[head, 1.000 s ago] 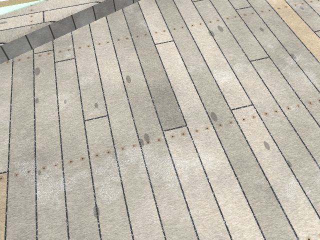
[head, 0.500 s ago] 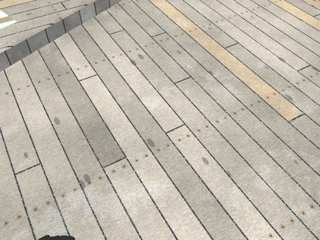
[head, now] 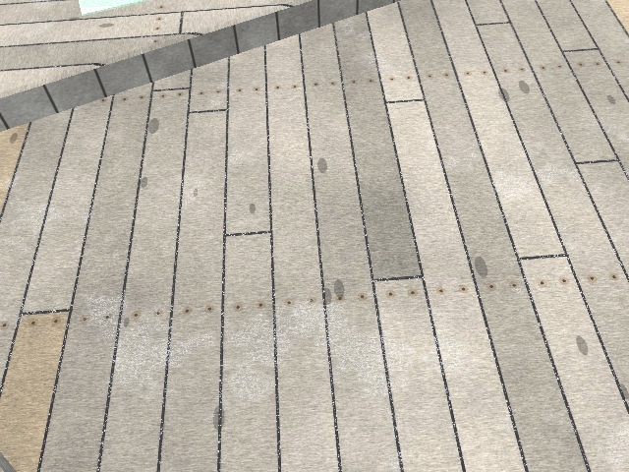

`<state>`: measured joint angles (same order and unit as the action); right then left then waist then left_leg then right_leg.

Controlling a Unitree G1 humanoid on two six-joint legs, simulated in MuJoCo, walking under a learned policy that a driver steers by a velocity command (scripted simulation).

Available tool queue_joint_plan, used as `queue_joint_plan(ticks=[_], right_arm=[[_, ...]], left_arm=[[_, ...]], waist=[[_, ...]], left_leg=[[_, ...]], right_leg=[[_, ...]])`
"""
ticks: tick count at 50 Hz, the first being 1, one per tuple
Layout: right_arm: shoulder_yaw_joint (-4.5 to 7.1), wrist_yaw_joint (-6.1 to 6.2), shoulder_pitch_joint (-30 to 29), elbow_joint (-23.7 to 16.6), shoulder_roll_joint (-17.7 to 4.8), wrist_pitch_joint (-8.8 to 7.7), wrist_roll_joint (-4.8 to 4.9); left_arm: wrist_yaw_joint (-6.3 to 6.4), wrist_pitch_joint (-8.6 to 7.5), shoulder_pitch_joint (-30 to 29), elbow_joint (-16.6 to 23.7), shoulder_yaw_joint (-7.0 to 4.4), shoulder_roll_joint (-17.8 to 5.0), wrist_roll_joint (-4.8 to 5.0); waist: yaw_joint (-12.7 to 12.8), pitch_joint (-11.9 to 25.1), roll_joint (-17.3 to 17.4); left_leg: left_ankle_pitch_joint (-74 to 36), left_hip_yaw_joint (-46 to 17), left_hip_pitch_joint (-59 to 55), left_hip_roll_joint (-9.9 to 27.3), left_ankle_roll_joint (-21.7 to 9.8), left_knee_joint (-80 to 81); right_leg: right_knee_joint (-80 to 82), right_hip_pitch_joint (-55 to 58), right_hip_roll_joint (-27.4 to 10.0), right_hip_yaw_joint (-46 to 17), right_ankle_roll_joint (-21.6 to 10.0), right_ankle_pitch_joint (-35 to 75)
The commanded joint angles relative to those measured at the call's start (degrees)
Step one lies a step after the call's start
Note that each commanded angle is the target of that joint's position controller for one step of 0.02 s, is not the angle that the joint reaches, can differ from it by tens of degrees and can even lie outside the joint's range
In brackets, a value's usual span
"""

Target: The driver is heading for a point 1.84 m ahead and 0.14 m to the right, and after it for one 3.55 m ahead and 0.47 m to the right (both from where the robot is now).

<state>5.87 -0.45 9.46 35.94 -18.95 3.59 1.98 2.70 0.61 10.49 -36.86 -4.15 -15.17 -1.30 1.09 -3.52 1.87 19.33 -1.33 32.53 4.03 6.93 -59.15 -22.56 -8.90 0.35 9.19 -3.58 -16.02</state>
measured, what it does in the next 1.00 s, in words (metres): walks ahead: left foot, then right foot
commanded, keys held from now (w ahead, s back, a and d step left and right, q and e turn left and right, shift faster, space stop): q+shift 0.06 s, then w+q+shift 0.10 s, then w+shift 0.12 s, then w+e+shift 0.72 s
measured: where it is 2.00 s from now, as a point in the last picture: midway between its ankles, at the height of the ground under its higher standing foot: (405, 139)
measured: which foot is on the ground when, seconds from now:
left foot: up 0.00-0.28, down 0.30-0.74, up 0.76-1.00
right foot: down 0.00-0.30, up 0.32-0.74, down 0.76-1.00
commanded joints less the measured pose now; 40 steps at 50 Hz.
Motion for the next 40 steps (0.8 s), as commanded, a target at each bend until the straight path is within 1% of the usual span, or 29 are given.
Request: queue_joint_plan(ticks=[1,3,5,7,10,12,13,14,15,16,17,18,19,20,21,22,23,26,29,30,31,33,34,35,36,37,38,39,40], right_arm=[[0.01,-0.74,-5.5,-6.8,-2.7,-0.80,-0.22],[0.05,-1.13,-5.8,-7.1,-2.7,-0.41,-0.23],[-0.09,-1.68,-8.1,-7.8,-2.7,0.18,0.13],[-0.14,-2.46,-11.3,-9.3,-3.0,0.28,0.63],[-0.72,-3.06,-14.2,-10.4,-2.1,-0.81,0.49],[-1.04,-3.11,-12.2,-9.2,-1.5,-1.60,0.46],[-0.92,-3.02,-8.4,-7.6,-1.5,-1.82,0.36],[-0.25,-2.73,-1.0,-4.4,-2.4,-2.07,0.06],[0.38,-2.27,14.1,2.0,-4.3,-2.17,-8.02],[2.70,-1.11,24.4,3.9,-12.7,-2.82,-7.86],[3.00,-0.10,21.2,2.0,-16.3,-3.58,-6.48],[1.73,0.20,17.5,1.3,-12.1,-3.89,-6.25],[0.45,0.31,16.1,2.3,-8.7,-4.47,-6.18],[-0.63,0.39,12.3,2.8,-6.0,-5.07,-5.56],[-1.59,0.41,9.3,3.3,-4.2,-5.79,-4.76],[-2.05,0.32,8.5,3.4,-3.5,-6.66,-4.49],[-2.31,0.12,8.8,4.1,-2.8,-7.43,-4.35],[-2.30,-0.09,11.2,6.5,-2.9,-8.96,-4.28],[-3.09,0.35,12.1,8.6,-1.8,-9.65,-3.92],[-3.28,0.65,12.5,9.3,-1.9,-9.78,-3.64],[-3.48,0.97,12.7,9.9,-2.4,-9.95,-3.53],[-3.05,2.09,14.2,11.0,-5.6,-9.85,-3.50],[-2.52,2.72,13.2,10.8,-7.6,-9.20,-3.73],[-1.92,3.12,11.0,10.0,-9.3,-8.33,-4.26],[-1.41,3.25,7.7,8.8,-10.5,-7.45,-4.63],[-1.11,2.73,3.7,7.6,-10.9,-6.94,-4.22],[-2.30,1.22,0.0,7.2,-5.0,-7.42,-4.16],[-4.19,0.28,5.7,0.6,0.2,-9.16,-3.41],[-4.51,0.30,3.4,-0.7,-2.5,-10.61,-3.93]], left_arm=[[-0.26,-0.17,0.6,2.6,-3.33,-11.3,0.30],[-0.92,-0.22,-0.1,2.2,-3.62,-11.9,0.70],[-1.79,-1.07,2.7,0.9,-4.20,-12.8,1.67],[-2.40,-2.25,4.3,0.2,-4.58,-13.7,2.27],[-2.88,-2.91,7.4,-1.6,-4.88,-14.7,2.68],[-3.30,-2.98,7.8,-2.9,-4.66,-14.7,2.98],[-3.49,-3.00,5.6,-3.1,-4.42,-14.8,3.15],[-3.47,-3.16,2.7,-3.1,-4.12,-14.7,3.51],[-4.18,-2.58,3.5,-4.0,-1.43,-8.6,0.20],[-4.58,-3.23,-2.0,1.1,0.63,-3.3,-0.10],[-4.13,-3.37,-5.0,2.5,-0.12,-6.0,-2.15],[-3.98,-3.21,-4.5,1.4,-0.60,-8.2,-0.53],[-4.29,-3.65,-1.4,-0.6,-0.35,-8.3,1.12],[-4.93,-3.48,1.8,-2.3,-0.71,-9.2,1.08],[-5.43,-2.58,4.7,-4.1,-0.71,-8.7,0.29],[-6.11,-1.80,6.9,-5.5,-0.55,-8.3,0.32],[-6.61,-1.26,6.8,-6.1,-0.43,-7.9,0.49],[-7.38,-1.21,0.7,-5.0,0.53,-5.5,1.04],[-8.03,-1.48,-5.0,-3.0,1.85,-4.2,0.83],[-8.28,-1.47,-7.1,-2.1,2.40,-3.6,0.83],[-8.33,-1.48,-7.8,-1.4,2.84,-3.2,0.97],[-7.86,-1.09,-5.7,-1.5,3.02,-3.6,1.17],[-7.28,-0.76,-1.2,-2.6,2.60,-5.0,1.26],[-6.74,-0.69,7.1,-4.7,1.61,-7.5,1.20],[-6.12,-0.55,18.1,-7.9,0.18,-10.2,1.10],[-5.31,-0.80,28.7,-11.0,-1.65,-13.2,0.82],[-4.28,-0.29,24.9,-11.0,-3.36,-15.0,2.45],[-4.52,0.15,15.6,-8.3,-3.82,-20.2,0.06],[-4.46,-0.27,15.7,-7.4,-4.14,-18.6,0.65]], waist=[[2.2,5.1,-8.0],[2.0,4.8,-8.2],[3.6,5.6,-7.5],[4.5,3.4,-7.6],[4.9,0.6,-4.9],[3.4,-0.1,-4.3],[0.6,0.3,-4.3],[-4.2,2.8,-4.0],[-9.7,10.6,-1.4],[-15.6,13.5,15.9],[-13.8,12.2,14.2],[-12.4,7.3,3.8],[-9.8,4.2,1.2],[-5.7,2.0,0.1],[-3.0,0.5,2.5],[-2.0,-0.1,6.1],[-1.6,-1.6,5.6],[-1.8,-6.8,3.3],[-1.4,-8.8,2.6],[-1.6,-8.9,2.1],[-1.0,-8.2,1.6],[1.1,-3.4,3.8],[3.9,0.0,5.9],[8.5,4.7,7.0],[14.0,9.7,7.2],[19.4,12.5,4.3],[16.4,7.6,-9.8],[4.1,10.6,-17.6],[6.7,13.5,-7.5]], left_leg=[[-0.9,1.9,5.9,1.8,-0.3,4.8],[-1.5,3.4,3.0,1.9,-1.3,8.6],[0.0,4.5,1.8,2.6,-2.7,10.1],[3.2,4.3,4.6,3.4,-4.8,11.5],[9.0,4.2,6.7,3.1,-8.0,14.9],[11.6,5.5,2.0,1.6,-10.0,18.5],[10.3,7.2,-5.4,-0.1,-11.1,22.6],[5.5,10.7,-18.7,-3.7,-12.2,27.7],[-2.2,10.6,-40.9,-8.9,-14.1,32.6],[16.1,-16.6,-58.4,7.9,-18.4,41.2],[10.1,-32.8,-57.0,16.7,-20.5,47.2],[0.6,-24.3,-53.6,17.7,-20.0,43.9],[-7.0,-15.5,-47.5,15.3,-18.1,42.9],[-7.8,-9.5,-43.0,12.4,-15.3,44.4],[-9.0,-4.8,-39.1,9.8,-12.5,46.1],[-12.4,-2.3,-35.6,9.5,-11.6,46.8],[-15.9,0.3,-34.1,9.2,-11.0,47.9],[-20.6,6.5,-30.8,8.4,-10.2,53.2],[-33.7,13.7,-31.0,7.1,-9.0,55.0],[-38.4,15.6,-31.1,6.6,-8.4,55.5],[-49.8,17.1,-31.5,6.7,-7.9,54.7],[-79.0,17.9,-37.7,8.2,-7.1,48.2],[-88.6,17.8,-40.6,9.1,-6.8,42.1],[-93.9,17.4,-40.5,9.8,-7.1,31.7],[-93.8,15.9,-36.5,10.6,-8.3,17.7],[-79.9,14.9,-27.4,8.3,-9.3,-2.4],[-16.8,13.4,-11.7,-5.1,-9.2,-26.5],[6.0,3.2,11.5,-10.5,-6.2,-41.6],[3.8,-6.0,15.8,-7.7,-7.3,-39.9]], right_leg=[[4.3,11.8,-17.3,-7.5,-9.5,34.4],[4.0,10.9,-17.7,-4.7,-8.9,34.6],[7.6,11.8,-19.9,-5.3,-8.5,15.5],[11.7,13.9,-22.2,-7.9,-7.9,-4.5],[13.6,17.7,-24.0,-8.4,-7.4,-9.5],[12.8,16.2,-23.3,-5.6,-7.3,-7.5],[10.1,12.2,-21.5,-1.8,-6.3,-1.4],[2.4,5.6,-18.5,3.4,-4.7,11.4],[-18.0,-4.0,-12.9,10.9,-2.0,26.6],[-40.0,-30.8,-4.8,9.6,2.1,-3.9],[-51.0,-44.1,-0.8,-3.0,2.8,-15.8],[-54.3,-46.8,-2.9,-9.9,1.3,-9.4],[-52.3,-42.9,-3.3,-13.1,0.5,-5.0],[-48.6,-39.6,-4.1,-13.9,0.8,-1.3],[-47.4,-36.9,-4.2,-13.6,1.3,1.3],[-47.0,-33.9,-4.2,-13.4,1.9,3.2],[-47.7,-34.4,-3.9,-12.8,2.1,4.9],[-43.6,-38.3,-3.4,-11.4,1.6,10.8],[-33.4,-37.0,-3.1,-5.4,-0.7,14.6],[-28.9,-34.6,-2.7,-2.5,-1.8,15.2],[-24.8,-30.3,-1.2,0.1,-3.1,15.7],[-22.3,-23.6,3.0,3.4,-5.7,14.8],[-22.3,-19.6,4.6,3.5,-6.8,11.5],[-23.0,-11.3,6.2,2.8,-8.0,8.2],[-24.0,-0.2,7.2,1.1,-9.7,3.2],[-17.0,12.7,6.3,-4.2,-12.4,1.5],[-10.1,17.7,2.2,-14.2,-13.8,-1.5],[-3.2,26.6,-9.5,-47.2,-24.8,-2.8],[6.5,27.0,-14.0,-58.6,-26.6,-13.2]])
Keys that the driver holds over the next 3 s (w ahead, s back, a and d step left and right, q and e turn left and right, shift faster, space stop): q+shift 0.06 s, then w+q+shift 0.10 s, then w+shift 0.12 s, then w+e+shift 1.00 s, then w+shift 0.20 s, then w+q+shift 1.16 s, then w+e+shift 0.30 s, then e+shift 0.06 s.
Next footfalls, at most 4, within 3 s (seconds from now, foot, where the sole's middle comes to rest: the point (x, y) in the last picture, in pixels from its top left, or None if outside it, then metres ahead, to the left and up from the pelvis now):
0.30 left None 0.07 0.20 -0.78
0.76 right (274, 429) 0.52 0.16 -0.78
1.18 left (250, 251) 0.98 0.25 -0.78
1.62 right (411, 189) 1.19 -0.18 -0.78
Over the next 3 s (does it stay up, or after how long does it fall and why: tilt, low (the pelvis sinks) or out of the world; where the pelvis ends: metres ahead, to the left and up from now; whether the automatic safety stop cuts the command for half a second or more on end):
stays up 2.20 -0.24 0.03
